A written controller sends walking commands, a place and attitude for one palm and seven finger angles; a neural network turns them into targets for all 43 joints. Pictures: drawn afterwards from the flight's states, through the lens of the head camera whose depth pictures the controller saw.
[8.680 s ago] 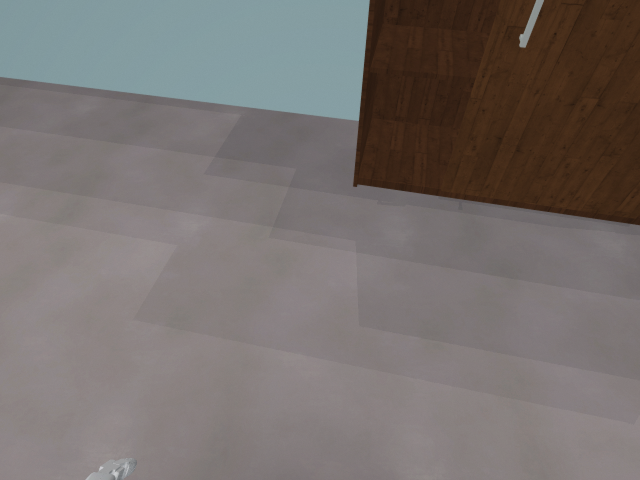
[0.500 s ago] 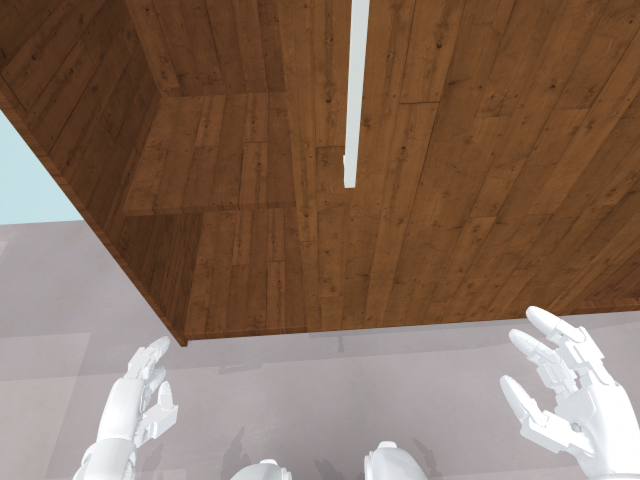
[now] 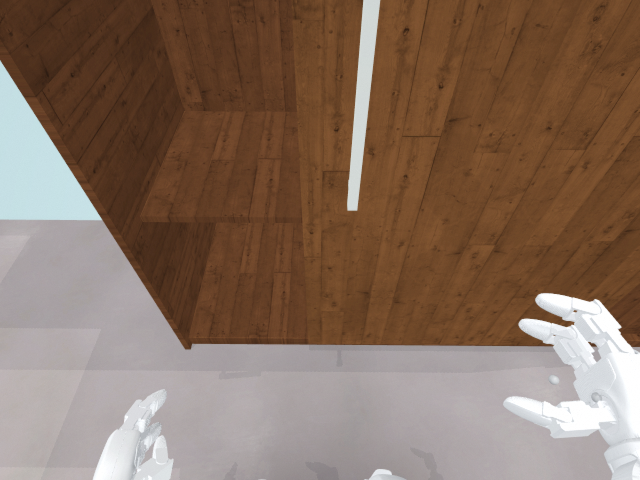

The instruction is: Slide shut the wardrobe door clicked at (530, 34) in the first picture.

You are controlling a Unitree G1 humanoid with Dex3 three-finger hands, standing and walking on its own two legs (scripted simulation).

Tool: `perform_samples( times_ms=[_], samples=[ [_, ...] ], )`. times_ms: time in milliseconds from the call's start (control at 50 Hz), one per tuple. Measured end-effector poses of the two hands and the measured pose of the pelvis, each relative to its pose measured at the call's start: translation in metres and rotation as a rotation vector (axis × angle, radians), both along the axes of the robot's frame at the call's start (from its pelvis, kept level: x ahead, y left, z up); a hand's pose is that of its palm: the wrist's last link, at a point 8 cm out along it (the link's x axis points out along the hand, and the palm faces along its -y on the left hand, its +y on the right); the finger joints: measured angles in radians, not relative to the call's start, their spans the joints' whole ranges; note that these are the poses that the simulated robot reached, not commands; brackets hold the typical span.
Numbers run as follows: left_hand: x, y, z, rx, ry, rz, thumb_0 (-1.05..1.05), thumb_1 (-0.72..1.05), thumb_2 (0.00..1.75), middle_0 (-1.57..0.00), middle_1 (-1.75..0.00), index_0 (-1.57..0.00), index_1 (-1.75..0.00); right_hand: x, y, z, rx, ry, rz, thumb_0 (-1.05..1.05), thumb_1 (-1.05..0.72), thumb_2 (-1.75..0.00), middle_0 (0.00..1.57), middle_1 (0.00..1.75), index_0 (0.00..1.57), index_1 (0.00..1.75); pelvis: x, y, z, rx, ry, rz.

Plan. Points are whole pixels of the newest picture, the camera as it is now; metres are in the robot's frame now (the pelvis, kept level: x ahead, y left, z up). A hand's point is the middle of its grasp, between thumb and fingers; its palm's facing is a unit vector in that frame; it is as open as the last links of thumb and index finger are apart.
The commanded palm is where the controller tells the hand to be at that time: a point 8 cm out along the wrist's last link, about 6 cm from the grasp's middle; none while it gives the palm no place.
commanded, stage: raise the hand with hooked fingers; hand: right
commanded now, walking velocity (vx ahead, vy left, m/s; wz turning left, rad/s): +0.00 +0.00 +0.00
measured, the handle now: (359, 116) +0.57 -0.02 +0.16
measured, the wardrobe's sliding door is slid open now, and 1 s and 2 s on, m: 0.38 0.38 0.38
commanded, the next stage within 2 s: move the hooked fingers beside the handle in 1.08 s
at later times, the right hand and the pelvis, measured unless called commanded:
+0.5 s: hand (623, 328) +0.27 -0.27 +0.13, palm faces +0.01 +1.00 -0.07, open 13.9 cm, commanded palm +0.24 -0.33 +0.14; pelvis +0.01 -0.01 +0.02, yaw -1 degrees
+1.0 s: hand (608, 306) +0.28 -0.26 +0.14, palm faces +0.02 +1.00 -0.06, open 14.0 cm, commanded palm +0.25 -0.31 +0.14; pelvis +0.02 +0.01 +0.03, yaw +0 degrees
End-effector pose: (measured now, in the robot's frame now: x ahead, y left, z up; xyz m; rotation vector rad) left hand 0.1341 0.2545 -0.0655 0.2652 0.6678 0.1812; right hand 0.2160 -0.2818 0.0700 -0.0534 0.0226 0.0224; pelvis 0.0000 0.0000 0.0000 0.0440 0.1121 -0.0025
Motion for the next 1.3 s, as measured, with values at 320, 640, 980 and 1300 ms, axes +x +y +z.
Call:
perform_samples(
  times_ms=[320, 640, 980, 1300],
  samples=[
    [0.044, -0.036, 0.031, -0.041, -0.119, -0.093, 0.01, 0.9, 0.9, -0.2, -0.3, -0.2, -0.3, 0.016, -0.033, 0.042, -0.006, -0.031, -0.025, 0.0, 0.43, -0.33, 0.3, 1.16, 0.3, 1.16, 0.007, -0.008, 0.017, 0.002, -0.061, -0.014],
    [0.024, -0.02, 0.026, -0.032, -0.046, -0.051, 0.02, 0.9, 0.9, -0.21, -0.3, -0.2, -0.3, 0.039, -0.054, 0.077, -0.025, -0.034, -0.037, -0.01, 0.5, -0.3, 0.3, 1.2, 0.3, 1.2, 0.01, -0.003, 0.028, -0.008, -0.095, -0.016],
    [0.025, 0.001, 0.027, -0.028, -0.048, -0.019, 0.02, 0.9, 0.9, -0.2, -0.3, -0.2, -0.3, 0.046, -0.035, 0.072, -0.007, -0.031, -0.037, -0.01, 0.5, -0.3, 0.31, 1.2, 0.3, 1.2, 0.016, 0.009, 0.03, -0.018, -0.093, -0.005],
    [0.033, 0.004, 0.023, -0.04, -0.048, -0.028, 0.02, 0.9, 0.9, -0.2, -0.3, -0.2, -0.3, 0.053, -0.023, 0.07, 0.012, -0.023, -0.027, -0.01, 0.5, -0.3, 0.3, 1.2, 0.3, 1.2, 0.016, 0.015, 0.029, -0.021, -0.086, -0.012]
  ],
)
